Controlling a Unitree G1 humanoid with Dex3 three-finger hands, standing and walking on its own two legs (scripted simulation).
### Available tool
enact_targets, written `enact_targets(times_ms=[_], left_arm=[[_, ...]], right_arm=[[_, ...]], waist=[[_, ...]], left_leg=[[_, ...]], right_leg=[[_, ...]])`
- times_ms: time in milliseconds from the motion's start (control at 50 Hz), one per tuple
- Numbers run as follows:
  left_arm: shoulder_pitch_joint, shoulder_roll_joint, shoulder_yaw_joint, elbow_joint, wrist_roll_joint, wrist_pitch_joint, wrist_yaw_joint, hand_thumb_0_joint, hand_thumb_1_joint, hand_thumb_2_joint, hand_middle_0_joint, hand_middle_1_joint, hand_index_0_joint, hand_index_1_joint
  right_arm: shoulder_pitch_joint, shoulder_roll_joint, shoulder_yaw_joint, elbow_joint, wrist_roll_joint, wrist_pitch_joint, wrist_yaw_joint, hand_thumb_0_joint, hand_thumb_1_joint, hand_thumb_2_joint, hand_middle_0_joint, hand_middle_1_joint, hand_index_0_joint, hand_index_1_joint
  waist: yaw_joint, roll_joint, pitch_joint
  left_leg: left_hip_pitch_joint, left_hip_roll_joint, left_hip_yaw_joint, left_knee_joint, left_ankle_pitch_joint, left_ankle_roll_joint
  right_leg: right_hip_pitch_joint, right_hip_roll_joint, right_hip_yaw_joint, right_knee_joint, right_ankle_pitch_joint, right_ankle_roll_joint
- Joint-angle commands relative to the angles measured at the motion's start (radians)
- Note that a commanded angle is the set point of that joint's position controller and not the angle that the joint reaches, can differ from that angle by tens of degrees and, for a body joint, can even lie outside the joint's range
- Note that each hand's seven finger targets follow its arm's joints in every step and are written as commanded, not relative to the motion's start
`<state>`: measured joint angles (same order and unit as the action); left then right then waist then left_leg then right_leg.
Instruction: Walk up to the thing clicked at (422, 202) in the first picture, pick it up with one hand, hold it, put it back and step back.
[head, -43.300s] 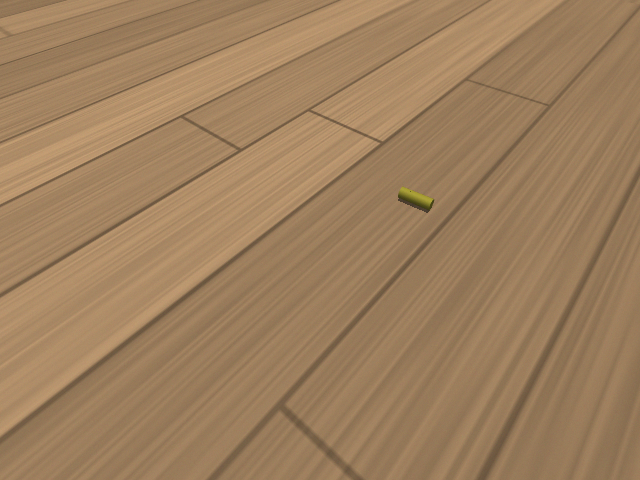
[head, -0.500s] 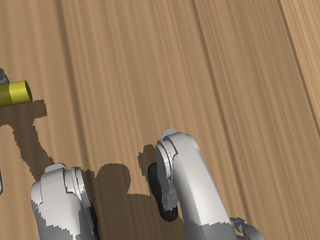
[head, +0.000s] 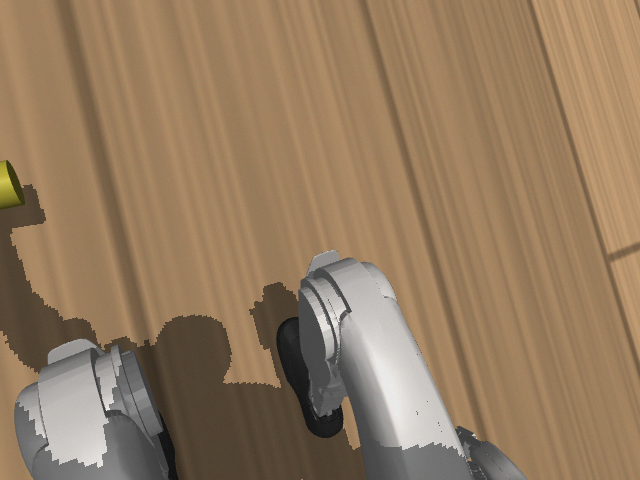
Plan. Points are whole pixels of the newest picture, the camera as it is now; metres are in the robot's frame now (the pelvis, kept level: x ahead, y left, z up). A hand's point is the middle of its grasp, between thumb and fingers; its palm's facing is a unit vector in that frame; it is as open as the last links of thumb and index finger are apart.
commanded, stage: rest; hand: left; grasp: from above
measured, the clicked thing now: out of the picture +0.50 +0.30 -0.24
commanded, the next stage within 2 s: open in 0.92 s
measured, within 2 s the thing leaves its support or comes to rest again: rests again in 1.06 s
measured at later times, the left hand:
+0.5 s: hand out of the picture +0.49 +0.30 -0.25, palm faces -0.47 -0.10 -0.88, open 8.4 cm
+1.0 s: hand out of the picture +0.49 +0.30 -0.26, palm faces -0.47 -0.10 -0.88, open 8.4 cm
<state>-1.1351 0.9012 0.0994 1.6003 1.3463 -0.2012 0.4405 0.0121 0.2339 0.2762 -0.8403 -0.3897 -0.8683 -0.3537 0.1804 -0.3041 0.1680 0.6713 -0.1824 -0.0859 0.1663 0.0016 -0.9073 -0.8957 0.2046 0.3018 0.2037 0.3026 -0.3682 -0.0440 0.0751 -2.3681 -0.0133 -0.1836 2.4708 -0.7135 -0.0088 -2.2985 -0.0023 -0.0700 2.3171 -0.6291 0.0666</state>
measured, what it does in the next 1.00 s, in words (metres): stands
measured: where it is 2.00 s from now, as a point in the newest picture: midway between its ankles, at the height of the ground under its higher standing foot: (243, 440)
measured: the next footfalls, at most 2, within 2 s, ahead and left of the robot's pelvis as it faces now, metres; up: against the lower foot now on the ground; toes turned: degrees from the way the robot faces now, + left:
none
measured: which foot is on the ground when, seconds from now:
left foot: down 0.00-1.00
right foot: down 0.00-1.00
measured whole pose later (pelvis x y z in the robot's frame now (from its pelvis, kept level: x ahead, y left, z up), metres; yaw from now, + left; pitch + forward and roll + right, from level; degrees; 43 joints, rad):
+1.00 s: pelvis +0.00 +0.01 -0.01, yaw -4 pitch +30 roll -15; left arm -1.14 1.07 0.15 1.70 1.37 -0.22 0.53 0.01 0.25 0.27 -0.84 -0.36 -0.87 -0.32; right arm 0.16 -0.35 0.28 0.61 -0.23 -0.17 0.22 0.00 -0.90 -0.90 0.20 0.30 0.20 0.30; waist -0.43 -0.12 0.18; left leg -2.37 -0.01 -0.25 2.55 -0.73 0.01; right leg -2.27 0.02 -0.12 2.33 -0.61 0.07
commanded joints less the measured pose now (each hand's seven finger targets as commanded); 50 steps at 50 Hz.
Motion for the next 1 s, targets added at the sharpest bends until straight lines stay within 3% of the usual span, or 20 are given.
enact_targets(times_ms=[0, 120, 140, 160, 180, 200, 240, 260, 300, 340, 360, 380, 420, 440, 660, 700, 740, 760, 840, 980], left_arm=[[-0.346, 0.273, 0.029, -0.152, -0.014, 0.002, 0.058, 0.000, 0.717, 0.490, -1.047, -0.468, -1.074, -0.439], [-0.327, 0.258, 0.020, -0.110, -0.010, 0.004, 0.071, 0.000, 0.717, 0.472, -1.051, -0.447, -1.077, -0.419], [-0.341, 0.297, 0.044, -0.151, -0.009, -0.001, 0.077, 0.000, 0.720, 0.468, -1.048, -0.447, -1.076, -0.418], [-0.324, 0.256, 0.014, -0.089, -0.008, 0.006, 0.076, 0.000, 0.715, 0.469, -1.049, -0.446, -1.076, -0.418], [-0.338, 0.314, 0.058, -0.128, -0.008, 0.001, 0.082, 0.000, 0.734, 0.469, -1.050, -0.456, -1.081, -0.424], [-0.335, 0.325, 0.057, -0.139, -0.003, 0.001, 0.084, 0.000, 0.721, 0.515, -1.061, -0.459, -1.081, -0.439], [-0.323, 0.309, 0.050, -0.101, 0.004, 0.001, 0.084, 0.000, 0.747, 0.477, -1.070, -0.454, -1.098, -0.425], [-0.318, 0.333, 0.073, -0.106, 0.001, -0.002, 0.090, 0.000, 0.739, 0.487, -1.069, -0.449, -1.093, -0.424], [-0.320, 0.316, 0.061, -0.120, 0.004, -0.005, 0.090, 0.000, 0.758, 0.498, -1.075, -0.463, -1.101, -0.435], [-0.306, 0.347, 0.075, -0.104, 0.013, -0.005, 0.089, 0.000, 0.779, 0.496, -1.093, -0.462, -1.119, -0.435], [-0.324, 0.320, 0.054, -0.116, 0.008, -0.009, 0.089, 0.000, 0.773, 0.489, -1.087, -0.456, -1.113, -0.429], [-0.310, 0.349, 0.076, -0.096, 0.008, -0.009, 0.093, 0.000, 0.783, 0.480, -1.086, -0.470, -1.117, -0.437], [-0.311, 0.335, 0.069, -0.100, 0.012, -0.009, 0.091, 0.000, 0.774, 0.498, -1.081, -0.470, -1.108, -0.441], [-0.313, 0.343, 0.061, -0.115, 0.012, -0.012, 0.095, 0.000, 0.773, 0.489, -1.085, -0.464, -1.111, -0.436], [-0.309, 0.373, 0.070, -0.082, 0.021, -0.021, 0.115, 0.000, 0.802, 0.500, -1.102, -0.466, -1.128, -0.439], [-0.296, 0.386, 0.070, -0.071, 0.016, -0.019, 0.120, 0.000, 0.775, 0.491, -1.088, -0.453, -1.111, -0.429], [-0.306, 0.341, 0.035, -0.070, 0.008, -0.021, 0.120, 0.000, 0.779, 0.481, -1.084, -0.459, -1.110, -0.431], [-0.293, 0.373, 0.060, -0.061, 0.016, -0.018, 0.124, 0.000, 0.773, 0.497, -1.075, -0.473, -1.102, -0.444], [-0.290, 0.408, 0.069, -0.057, 0.012, -0.018, 0.129, 0.000, 0.767, 0.510, -1.085, -0.458, -1.105, -0.437], [-0.291, 0.412, 0.060, -0.048, 0.009, -0.019, 0.130, 0.000, 0.757, 0.489, -1.081, -0.451, -1.102, -0.430]], right_arm=[[0.241, -0.305, -0.079, 0.013, -0.003, -0.006, -0.009, 0.000, -0.895, -0.895, 0.201, 0.300, 0.200, 0.300], [0.229, -0.318, -0.067, 0.011, -0.011, -0.019, -0.003, 0.000, -0.896, -0.895, 0.201, 0.300, 0.200, 0.300], [0.224, -0.319, -0.067, 0.001, -0.012, -0.020, -0.002, 0.000, -0.895, -0.895, 0.201, 0.300, 0.200, 0.300], [0.235, -0.324, -0.059, 0.014, -0.013, -0.023, 0.000, 0.000, -0.898, -0.896, 0.201, 0.300, 0.200, 0.300], [0.229, -0.331, -0.063, 0.007, -0.018, -0.026, 0.003, 0.000, -0.895, -0.895, 0.201, 0.300, 0.200, 0.300], [0.228, -0.333, -0.057, -0.005, -0.019, -0.027, 0.002, 0.000, -0.897, -0.897, 0.201, 0.300, 0.200, 0.300], [0.217, -0.336, -0.055, -0.006, -0.024, -0.030, 0.007, 0.000, -0.898, -0.897, 0.201, 0.300, 0.200, 0.300], [0.221, -0.342, -0.056, -0.001, -0.027, -0.029, 0.006, 0.000, -0.897, -0.897, 0.201, 0.301, 0.200, 0.301], [0.223, -0.348, -0.051, -0.011, -0.029, -0.033, 0.009, 0.000, -0.896, -0.897, 0.201, 0.301, 0.201, 0.301], [0.224, -0.351, -0.050, -0.006, -0.035, -0.037, 0.012, 0.000, -0.898, -0.898, 0.201, 0.300, 0.200, 0.300], [0.219, -0.356, -0.048, -0.022, -0.034, -0.037, 0.012, 0.000, -0.898, -0.898, 0.201, 0.301, 0.200, 0.301], [0.220, -0.358, -0.050, -0.009, -0.036, -0.037, 0.013, 0.000, -0.898, -0.898, 0.201, 0.301, 0.200, 0.301], [0.232, -0.367, -0.046, -0.014, -0.041, -0.040, 0.018, 0.000, -0.897, -0.898, 0.201, 0.301, 0.200, 0.301], [0.218, -0.356, -0.044, -0.014, -0.037, -0.039, 0.019, 0.000, -0.898, -0.898, 0.201, 0.301, 0.201, 0.301], [0.213, -0.378, -0.020, -0.021, -0.050, -0.053, 0.031, 0.000, -0.898, -0.899, 0.201, 0.301, 0.200, 0.301], [0.205, -0.376, -0.017, -0.020, -0.048, -0.056, 0.032, 0.000, -0.899, -0.900, 0.201, 0.301, 0.200, 0.301], [0.197, -0.381, -0.017, -0.035, -0.047, -0.062, 0.035, 0.000, -0.899, -0.900, 0.201, 0.301, 0.200, 0.301], [0.211, -0.380, -0.014, -0.015, -0.052, -0.062, 0.037, 0.000, -0.898, -0.899, 0.201, 0.301, 0.200, 0.301], [0.193, -0.387, 0.002, -0.031, -0.048, -0.068, 0.038, 0.000, -0.900, -0.901, 0.200, 0.301, 0.200, 0.301], [0.191, -0.390, 0.012, -0.036, -0.052, -0.082, 0.045, 0.000, -0.901, -0.902, 0.200, 0.301, 0.200, 0.301]], waist=[[-0.035, 0.456, -0.727], [-0.052, 0.479, -0.700], [-0.050, 0.499, -0.733], [-0.060, 0.482, -0.685], [-0.066, 0.492, -0.698], [-0.052, 0.498, -0.710], [-0.063, 0.488, -0.664], [-0.063, 0.485, -0.665], [-0.073, 0.508, -0.665], [-0.075, 0.505, -0.671], [-0.080, 0.508, -0.665], [-0.079, 0.514, -0.651], [-0.092, 0.495, -0.632], [-0.078, 0.526, -0.659], [-0.107, 0.518, -0.599], [-0.095, 0.519, -0.614], [-0.106, 0.524, -0.597], [-0.110, 0.538, -0.594], [-0.103, 0.507, -0.579], [-0.113, 0.506, -0.553]], left_leg=[[0.531, 0.011, 0.107, -0.250, 0.253, 0.024], [0.569, 0.016, 0.090, -0.237, 0.285, 0.012], [0.580, 0.019, 0.090, -0.238, 0.297, 0.014], [0.570, 0.016, 0.090, -0.228, 0.298, 0.012], [0.571, 0.020, 0.087, -0.225, 0.302, 0.013], [0.574, 0.019, 0.090, -0.223, 0.313, 0.014], [0.550, 0.019, 0.091, -0.216, 0.283, 0.014], [0.537, 0.019, 0.088, -0.217, 0.275, 0.015], [0.573, 0.021, 0.080, -0.221, 0.301, 0.009], [0.578, 0.024, 0.079, -0.209, 0.301, 0.012], [0.579, 0.022, 0.075, -0.213, 0.304, 0.008], [0.568, 0.025, 0.073, -0.211, 0.290, 0.009], [0.569, 0.025, 0.070, -0.207, 0.292, 0.010], [0.586, 0.027, 0.068, -0.219, 0.291, 0.007], [0.576, 0.032, 0.054, -0.194, 0.307, 0.005], [0.573, 0.034, 0.053, -0.199, 0.288, 0.008], [0.578, 0.034, 0.045, -0.211, 0.286, 0.003], [0.597, 0.038, 0.041, -0.208, 0.304, 0.001], [0.542, 0.035, 0.047, -0.194, 0.283, 0.009], [0.540, 0.040, 0.041, -0.196, 0.245, 0.012]], right_leg=[[0.413, 0.036, -0.133, -0.178, 0.244, -0.094], [0.376, 0.038, -0.149, -0.158, 0.264, -0.098], [0.408, 0.042, -0.147, -0.157, 0.276, -0.095], [0.383, 0.039, -0.149, -0.156, 0.277, -0.099], [0.395, 0.042, -0.153, -0.153, 0.280, -0.095], [0.416, 0.043, -0.150, -0.153, 0.289, -0.096], [0.387, 0.045, -0.153, -0.156, 0.261, -0.100], [0.400, 0.045, -0.157, -0.163, 0.257, -0.099], [0.395, 0.043, -0.165, -0.154, 0.272, -0.096], [0.400, 0.047, -0.164, -0.152, 0.275, -0.096], [0.397, 0.044, -0.167, -0.153, 0.278, -0.097], [0.390, 0.045, -0.171, -0.152, 0.266, -0.099], [0.385, 0.045, -0.176, -0.151, 0.268, -0.095], [0.397, 0.051, -0.174, -0.150, 0.267, -0.096], [0.378, 0.051, -0.187, -0.139, 0.283, -0.095], [0.393, 0.057, -0.186, -0.146, 0.273, -0.093], [0.380, 0.052, -0.190, -0.140, 0.273, -0.093], [0.376, 0.054, -0.195, -0.133, 0.284, -0.092], [0.396, 0.057, -0.190, -0.146, 0.271, -0.092], [0.389, 0.060, -0.193, -0.146, 0.246, -0.088]])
